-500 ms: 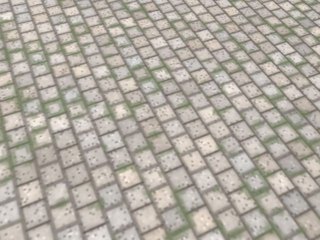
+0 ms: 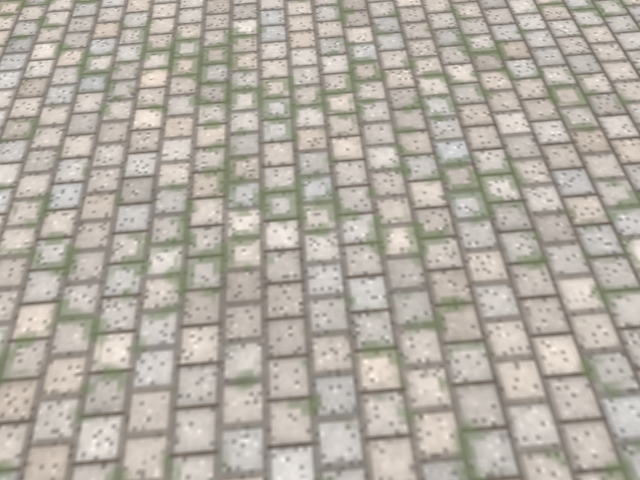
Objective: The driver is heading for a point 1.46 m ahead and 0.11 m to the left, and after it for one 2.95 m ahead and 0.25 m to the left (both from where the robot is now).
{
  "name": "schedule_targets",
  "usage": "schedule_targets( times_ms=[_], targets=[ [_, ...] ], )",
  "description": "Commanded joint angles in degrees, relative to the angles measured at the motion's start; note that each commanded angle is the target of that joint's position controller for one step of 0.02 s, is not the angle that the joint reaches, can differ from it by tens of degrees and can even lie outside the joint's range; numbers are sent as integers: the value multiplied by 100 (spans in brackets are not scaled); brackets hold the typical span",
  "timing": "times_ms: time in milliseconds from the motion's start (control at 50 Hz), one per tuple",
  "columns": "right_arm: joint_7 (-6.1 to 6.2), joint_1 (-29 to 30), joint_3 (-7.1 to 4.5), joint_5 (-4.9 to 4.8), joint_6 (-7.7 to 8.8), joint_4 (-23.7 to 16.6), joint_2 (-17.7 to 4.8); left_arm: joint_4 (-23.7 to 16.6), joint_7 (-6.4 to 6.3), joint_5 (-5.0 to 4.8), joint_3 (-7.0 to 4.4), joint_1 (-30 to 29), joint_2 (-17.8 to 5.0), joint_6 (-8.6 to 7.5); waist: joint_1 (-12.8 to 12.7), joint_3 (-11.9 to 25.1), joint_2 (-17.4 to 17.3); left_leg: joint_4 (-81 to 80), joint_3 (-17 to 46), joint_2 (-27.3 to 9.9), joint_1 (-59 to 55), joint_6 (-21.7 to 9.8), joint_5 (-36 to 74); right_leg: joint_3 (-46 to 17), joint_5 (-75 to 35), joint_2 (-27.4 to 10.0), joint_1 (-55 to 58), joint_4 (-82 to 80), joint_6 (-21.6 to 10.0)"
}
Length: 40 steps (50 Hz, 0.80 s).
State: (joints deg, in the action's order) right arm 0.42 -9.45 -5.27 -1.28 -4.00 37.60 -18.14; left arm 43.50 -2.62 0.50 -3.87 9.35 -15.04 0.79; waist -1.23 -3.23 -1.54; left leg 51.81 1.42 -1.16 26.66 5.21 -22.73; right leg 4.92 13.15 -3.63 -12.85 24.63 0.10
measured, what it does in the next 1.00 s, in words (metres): steps on the spot: left foot, then right foot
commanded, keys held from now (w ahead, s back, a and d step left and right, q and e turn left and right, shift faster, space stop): q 0.24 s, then no key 0.70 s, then w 0.06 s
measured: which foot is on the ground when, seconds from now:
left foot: up 0.00-0.10, down 0.12-1.00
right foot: down 0.00-0.12, up 0.14-0.52, down 0.54-1.00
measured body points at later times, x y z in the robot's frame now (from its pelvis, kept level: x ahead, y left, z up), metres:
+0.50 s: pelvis +0.01 +0.04 -0.01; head +0.03 +0.05 +0.44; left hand +0.09 +0.34 -0.11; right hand +0.24 -0.19 -0.09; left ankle +0.00 +0.14 -0.74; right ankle +0.05 -0.10 -0.72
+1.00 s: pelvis +0.03 +0.01 -0.01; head +0.04 +0.01 +0.44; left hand +0.10 +0.29 -0.12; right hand +0.20 -0.22 -0.13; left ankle +0.00 +0.14 -0.74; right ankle +0.05 -0.10 -0.74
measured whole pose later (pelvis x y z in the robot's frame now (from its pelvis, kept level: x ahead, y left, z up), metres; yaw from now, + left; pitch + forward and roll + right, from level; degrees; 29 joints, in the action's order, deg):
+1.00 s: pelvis +0.03 +0.01 -0.01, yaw +14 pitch -1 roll +0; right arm 1.7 -13.0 -2.7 0.4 -1.3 46.2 -14.3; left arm 44.8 -0.3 0.5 -0.9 10.0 -13.8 -1.2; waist 0.1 -1.5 0.0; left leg 30.7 7.1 2.3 12.5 0.5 -16.8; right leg 0.2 17.3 0.8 -11.7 30.3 -0.9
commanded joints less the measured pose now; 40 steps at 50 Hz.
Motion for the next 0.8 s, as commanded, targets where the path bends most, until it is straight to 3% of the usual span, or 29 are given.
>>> schedule_targets(
  times_ms=[20,60,100,120,140,160,180,200,220,240,280,360,460,500,520,540,560,580,600,620,680,800],
  targets=[
    [-75,322,-84,1,65,-620,-434,-341,43,-59,-361,-73,-1288,-40,-139,708,1284,-769,-378,-3,-156,-106,34,-767,-2348,-1390,848,-503,-1201],
    [-128,196,-119,-2,22,-623,-461,-321,91,-144,-380,-113,-1329,-51,-48,677,1267,-1437,-483,32,-494,-290,292,-683,-2279,-1456,814,-297,-1084],
    [-140,-240,-184,10,11,-469,-487,-248,115,-242,-353,-113,-1205,-65,204,738,1031,-2657,-597,223,-1409,-625,1251,-330,-1834,-1284,443,336,-666],
    [-77,-507,-293,12,24,-414,-782,-123,153,-154,-293,220,-961,-85,224,876,279,-3039,27,-53,-2359,-880,2372,118,-961,-961,-294,1236,-211],
    [34,-660,-437,57,64,-543,-1538,-411,195,219,-110,125,-483,-96,72,959,-1710,-2851,2254,-1691,-3379,-1674,4985,460,2362,-162,-2163,3164,389],
    [-48,-709,-365,263,217,-642,-1422,-619,143,112,-182,-425,-751,-125,509,1319,-1300,-3014,2890,-2207,-2854,-2692,4863,-517,2793,246,-2596,4184,473],
    [-82,-523,-310,283,337,-596,-1245,-633,104,-41,-246,-614,-958,-103,470,1071,-790,-3163,2420,-1879,-2589,-2539,4181,-767,2374,129,-2640,4523,411],
    [-45,-223,-270,186,392,-556,-1082,-594,70,-70,-275,-570,-992,-85,286,819,-641,-3183,2002,-1506,-2378,-2179,3613,-846,1831,48,-2669,4412,348],
    [-1,19,-205,87,382,-577,-897,-491,21,-23,-297,-481,-996,-61,184,739,-492,-3175,1784,-1269,-2243,-1921,3268,-888,1463,2,-2633,4233,354],
    [36,179,-167,51,357,-605,-857,-484,3,19,-314,-378,-1020,-48,84,701,-569,-3190,1652,-1135,-1985,-1852,3334,-879,1168,58,-2421,4157,399],
    [96,217,-101,120,341,-623,-743,-405,44,-13,-293,-142,-920,-56,3,910,-619,-3190,1453,-1021,-1918,-1857,3493,-786,790,177,-2080,4042,464],
    [138,114,-69,142,332,-515,-721,-443,88,-37,-163,-282,-659,-45,148,915,-635,-3137,1413,-950,-1931,-1829,3063,-759,632,155,-1667,2792,509],
    [49,150,-11,183,292,-398,-727,-507,167,-81,-139,-325,-728,-68,283,668,-725,-3079,1739,-992,-1471,-1885,2360,-672,835,201,-872,1710,393],
    [23,275,65,142,291,-341,-598,-471,207,-80,-118,-172,-653,-112,136,624,-646,-2909,1797,-895,-1370,-1764,2297,-609,461,243,-417,862,292],
    [21,311,118,109,295,-297,-484,-417,235,-44,-91,-13,-573,-150,-18,618,-545,-2813,1735,-762,-1224,-1587,2176,-554,-269,268,67,11,209],
    [21,98,178,149,335,-218,-322,-426,239,49,-80,43,-656,-186,14,699,-314,-2728,1667,-556,-1024,-1283,1801,-854,-1077,16,600,-333,99],
    [16,-162,212,276,383,-185,-216,-495,208,120,-141,118,-1069,-199,243,845,463,-2163,1237,-96,-792,-935,1044,-1518,-2354,-731,973,-264,-173],
    [23,-395,190,245,396,-154,-179,-405,228,124,-105,-185,-1036,-203,594,816,1276,-2231,686,235,-1109,-662,311,-1827,-1908,-1018,277,-279,-738],
    [44,-239,174,304,381,-80,-360,-518,265,81,-8,-480,-651,-230,481,702,1124,-2374,657,113,-1473,-510,566,-1747,-1081,-824,-60,-415,-767],
    [50,-13,133,285,358,-78,-441,-499,278,79,9,-460,-589,-253,335,601,1015,-2403,658,149,-1468,-524,838,-1492,-524,-530,-70,-378,-531],
    [60,82,135,228,269,-28,-357,-424,257,51,14,-239,-715,-340,188,431,676,-2497,805,86,-1394,-660,1333,-1155,-232,-236,-54,-224,-220],
    [71,-55,136,200,333,219,-218,-380,194,22,84,-85,-599,-294,81,447,193,-2561,855,60,-1336,-627,1663,-978,-430,-81,162,8,-220]
  ],
)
